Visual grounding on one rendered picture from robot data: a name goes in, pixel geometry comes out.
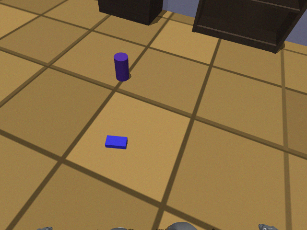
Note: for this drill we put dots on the bookshelf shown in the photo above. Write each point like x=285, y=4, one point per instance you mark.
x=262, y=24

